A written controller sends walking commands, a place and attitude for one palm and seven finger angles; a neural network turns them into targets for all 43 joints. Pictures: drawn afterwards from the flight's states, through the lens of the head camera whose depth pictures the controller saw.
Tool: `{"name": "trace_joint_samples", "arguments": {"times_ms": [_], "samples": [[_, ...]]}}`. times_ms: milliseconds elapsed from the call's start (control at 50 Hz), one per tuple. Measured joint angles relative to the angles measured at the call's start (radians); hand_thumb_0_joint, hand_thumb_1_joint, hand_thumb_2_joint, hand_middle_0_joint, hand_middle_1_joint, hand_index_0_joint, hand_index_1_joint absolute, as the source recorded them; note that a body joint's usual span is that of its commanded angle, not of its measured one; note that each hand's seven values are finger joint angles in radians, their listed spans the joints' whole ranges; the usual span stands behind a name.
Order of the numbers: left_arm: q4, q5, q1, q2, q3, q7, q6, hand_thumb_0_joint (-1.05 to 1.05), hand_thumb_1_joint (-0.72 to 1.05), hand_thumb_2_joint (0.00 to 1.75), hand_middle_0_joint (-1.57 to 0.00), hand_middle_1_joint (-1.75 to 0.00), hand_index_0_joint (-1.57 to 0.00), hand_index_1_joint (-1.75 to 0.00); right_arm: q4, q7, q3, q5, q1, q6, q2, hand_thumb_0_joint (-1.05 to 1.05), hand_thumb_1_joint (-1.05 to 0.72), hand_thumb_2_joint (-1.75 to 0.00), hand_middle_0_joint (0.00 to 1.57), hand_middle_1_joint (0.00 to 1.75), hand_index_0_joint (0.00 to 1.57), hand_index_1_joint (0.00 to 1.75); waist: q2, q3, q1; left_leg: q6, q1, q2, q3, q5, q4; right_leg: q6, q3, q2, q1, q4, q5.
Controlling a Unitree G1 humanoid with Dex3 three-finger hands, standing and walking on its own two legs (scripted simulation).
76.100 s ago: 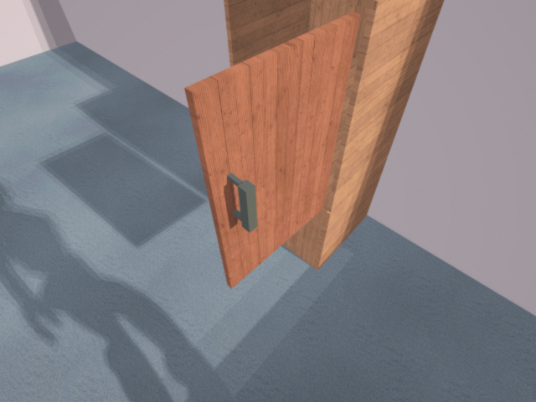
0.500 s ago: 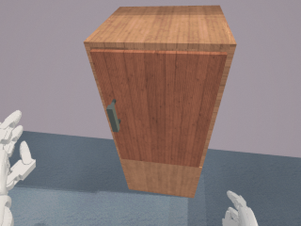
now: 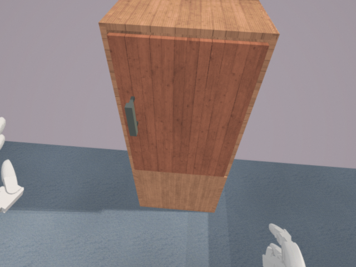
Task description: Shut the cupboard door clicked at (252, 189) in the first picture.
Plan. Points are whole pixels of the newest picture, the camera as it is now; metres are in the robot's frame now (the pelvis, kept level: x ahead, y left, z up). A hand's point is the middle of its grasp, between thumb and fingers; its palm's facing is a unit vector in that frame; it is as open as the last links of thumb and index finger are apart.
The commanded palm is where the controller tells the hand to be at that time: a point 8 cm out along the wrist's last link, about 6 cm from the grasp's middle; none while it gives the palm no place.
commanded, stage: step back with the hand held close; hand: left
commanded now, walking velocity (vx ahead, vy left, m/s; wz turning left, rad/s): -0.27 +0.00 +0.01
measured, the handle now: (133, 116) +0.55 +0.18 +0.01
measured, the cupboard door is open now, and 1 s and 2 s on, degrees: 0 0 0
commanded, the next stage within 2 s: stop stepping back and stand still in 0.76 s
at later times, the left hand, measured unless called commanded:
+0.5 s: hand out of the picture +0.12 +0.28 +0.18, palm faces +0.49 -0.74 -0.47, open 7.4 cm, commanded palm +0.05 +0.30 +0.18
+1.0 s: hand out of the picture -0.01 +0.31 +0.19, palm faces +0.49 -0.78 -0.40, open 7.4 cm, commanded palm -0.07 +0.34 +0.18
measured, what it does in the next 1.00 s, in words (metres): walks backwards: right foot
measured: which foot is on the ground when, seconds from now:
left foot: down 0.00-1.00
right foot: down 0.00-0.38, up 0.40-0.50, down 0.52-0.82, up 0.84-1.00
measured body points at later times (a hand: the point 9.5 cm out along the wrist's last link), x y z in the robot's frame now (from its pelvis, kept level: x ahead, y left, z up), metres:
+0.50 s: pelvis -0.07 +0.00 -0.01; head -0.08 +0.02 +0.44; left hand +0.09 +0.31 +0.21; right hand +0.08 -0.24 -0.08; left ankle +0.04 +0.10 -0.73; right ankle -0.06 -0.14 -0.72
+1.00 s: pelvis -0.18 +0.03 +0.00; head -0.19 +0.07 +0.45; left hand -0.04 +0.35 +0.21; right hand +0.02 -0.18 -0.05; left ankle +0.03 +0.11 -0.72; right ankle -0.23 -0.09 -0.72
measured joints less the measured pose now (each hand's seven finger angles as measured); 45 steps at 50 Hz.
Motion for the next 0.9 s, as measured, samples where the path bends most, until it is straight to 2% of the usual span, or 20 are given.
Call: {"name": "trace_joint_samples", "arguments": {"times_ms": [140,240,300,360,400,440,480,520,560,580,640,700,740,800,840,900], "samples": [[0.008,0.028,-0.038,-0.025,0.016,0.011,-0.034,0.01,0.89,0.90,-0.21,-0.30,-0.21,-0.30,0.017,0.000,0.004,-0.007,0.034,-0.048,0.002,0.01,-0.90,-0.90,0.21,0.30,0.20,0.30,0.004,0.011,0.010,0.005,-0.066,0.011,-0.017,-0.010,0.083,-0.005,-0.008,0.017,-0.050,0.069,-0.004],[-0.002,0.031,-0.050,-0.051,0.007,0.022,-0.052,0.01,0.89,0.90,-0.21,-0.30,-0.21,-0.30,0.052,0.011,-0.001,-0.017,0.047,-0.068,0.000,0.01,-0.90,-0.90,0.21,0.30,0.20,0.30,0.004,0.005,0.016,-0.003,-0.107,0.017,-0.020,-0.088,0.133,-0.017,-0.014,0.021,-0.077,0.083,0.006],[-0.020,0.026,-0.051,-0.052,-0.009,0.032,-0.062,0.01,0.89,0.90,-0.21,-0.30,-0.21,-0.30,0.071,0.017,-0.005,-0.021,0.048,-0.069,-0.007,0.01,-0.90,-0.90,0.21,0.30,0.20,0.30,-0.002,0.002,0.011,-0.012,-0.123,0.009,-0.023,-0.102,0.131,-0.019,-0.014,0.015,-0.089,0.068,0.026],[-0.026,0.023,-0.048,-0.032,-0.008,0.039,-0.076,0.01,0.89,0.90,-0.21,-0.30,-0.21,-0.30,0.080,0.015,-0.008,-0.020,0.042,-0.066,-0.013,0.01,-0.90,-0.90,0.21,0.30,0.20,0.30,-0.004,0.005,-0.001,-0.010,-0.132,0.009,-0.021,-0.050,0.106,-0.016,-0.014,0.014,-0.099,0.057,0.025],[-0.026,0.023,-0.043,-0.014,0.006,0.039,-0.081,0.01,0.89,0.90,-0.21,-0.30,-0.21,-0.30,0.077,0.011,-0.009,-0.016,0.040,-0.070,-0.010,0.01,-0.90,-0.90,0.21,0.30,0.20,0.30,0.002,0.010,-0.013,0.001,-0.134,0.019,-0.023,0.011,0.081,-0.017,-0.006,0.031,-0.112,0.074,-0.039],[-0.024,0.023,-0.042,0.013,0.026,0.033,-0.085,0.01,0.89,0.90,-0.22,-0.30,-0.21,-0.30,0.071,0.006,-0.013,-0.016,0.044,-0.083,0.000,0.01,-0.90,-0.90,0.21,0.30,0.20,0.30,0.016,0.015,-0.030,0.007,-0.138,0.034,-0.036,0.088,0.057,-0.018,0.004,0.067,-0.110,0.151,-0.081],[-0.021,0.026,-0.039,0.036,0.046,0.023,-0.096,0.01,0.89,0.90,-0.22,-0.30,-0.21,-0.30,0.075,0.008,-0.015,-0.019,0.053,-0.099,0.014,0.01,-0.90,-0.90,0.21,0.30,0.20,0.30,0.021,0.004,-0.038,0.007,-0.154,0.045,-0.048,0.096,0.055,-0.021,0.010,0.101,-0.074,0.205,-0.105],[-0.024,0.027,-0.028,0.049,0.069,0.016,-0.107,0.01,0.89,0.90,-0.22,-0.30,-0.21,-0.30,0.076,0.014,-0.011,-0.023,0.062,-0.111,0.024,0.01,-0.90,-0.90,0.21,0.30,0.20,0.30,0.015,-0.019,-0.041,0.011,-0.185,0.056,-0.040,0.086,0.059,-0.028,0.014,0.119,-0.004,0.184,-0.095],[-0.035,0.020,-0.017,0.050,0.092,0.013,-0.121,0.01,0.89,0.90,-0.21,-0.30,-0.21,-0.30,0.078,0.021,-0.006,-0.030,0.048,-0.124,0.027,0.01,-0.90,-0.90,0.21,0.30,0.20,0.30,-0.002,-0.030,-0.023,0.001,-0.224,0.060,-0.015,0.100,0.061,-0.042,0.034,0.114,0.039,0.089,-0.178],[-0.035,0.015,-0.021,0.033,0.089,0.012,-0.130,0.01,0.89,0.90,-0.21,-0.30,-0.21,-0.30,0.085,0.025,-0.006,-0.032,0.026,-0.128,0.021,0.01,-0.90,-0.90,0.21,0.30,0.20,0.30,0.008,-0.014,-0.011,-0.006,-0.231,0.073,-0.013,0.129,0.053,-0.046,0.038,0.124,0.028,0.084,-0.176],[-0.041,0.006,-0.028,-0.004,0.029,0.008,-0.130,0.01,0.89,0.90,-0.21,-0.30,-0.21,-0.30,0.114,0.030,-0.015,-0.023,-0.013,-0.126,0.015,0.01,-0.90,-0.90,0.21,0.30,0.20,0.30,0.018,0.023,0.006,-0.022,-0.206,0.075,-0.012,0.146,0.014,-0.040,0.041,0.127,0.029,0.081,-0.131],[-0.058,0.012,-0.008,-0.005,-0.017,0.002,-0.121,0.01,0.89,0.90,-0.21,-0.30,-0.21,-0.30,0.118,0.027,-0.018,-0.022,-0.014,-0.106,0.016,0.01,-0.90,-0.90,0.21,0.30,0.20,0.30,0.000,0.013,0.007,-0.038,-0.191,0.053,-0.008,0.069,0.015,-0.031,0.047,0.106,0.046,0.063,-0.113],[-0.064,0.015,0.001,0.008,-0.020,-0.001,-0.118,0.01,0.88,0.90,-0.22,-0.30,-0.21,-0.30,0.110,0.021,-0.019,-0.025,-0.012,-0.096,0.011,0.01,-0.90,-0.90,0.21,0.30,0.20,0.30,0.001,0.002,0.004,-0.043,-0.180,0.045,-0.012,0.079,0.005,-0.023,0.049,0.101,0.058,0.051,-0.104],[-0.050,0.009,-0.019,0.038,0.000,-0.005,-0.128,0.01,0.88,0.90,-0.22,-0.31,-0.21,-0.30,0.095,0.011,-0.022,-0.019,-0.012,-0.094,0.004,0.01,-0.90,-0.90,0.21,0.30,0.20,0.30,0.016,-0.002,-0.003,-0.008,-0.170,0.046,-0.016,0.173,-0.017,-0.008,0.044,0.104,0.068,0.044,-0.095],[-0.019,0.008,-0.051,0.049,0.026,-0.009,-0.137,0.01,0.88,0.90,-0.22,-0.31,-0.21,-0.30,0.089,0.008,-0.023,-0.019,-0.022,-0.101,0.007,0.01,-0.90,-0.90,0.21,0.30,0.20,0.30,0.027,0.003,-0.009,0.024,-0.171,0.052,-0.016,0.198,-0.037,-0.015,0.043,0.117,0.050,0.084,-0.151],[0.017,-0.002,-0.099,0.053,0.055,-0.015,-0.122,0.01,0.88,0.90,-0.22,-0.31,-0.21,-0.30,0.082,0.018,-0.026,-0.031,-0.036,-0.110,0.027,0.01,-0.90,-0.90,0.21,0.30,0.20,0.30,0.041,0.011,-0.016,0.026,-0.171,0.075,-0.009,0.217,-0.114,-0.044,0.010,0.152,0.014,0.245,-0.254]]}}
